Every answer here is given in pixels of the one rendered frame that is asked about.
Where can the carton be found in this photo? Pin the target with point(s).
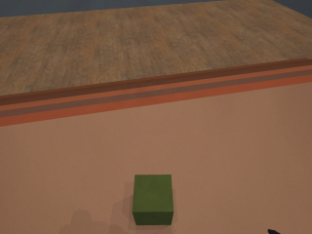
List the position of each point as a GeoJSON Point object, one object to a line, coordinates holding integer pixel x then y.
{"type": "Point", "coordinates": [153, 202]}

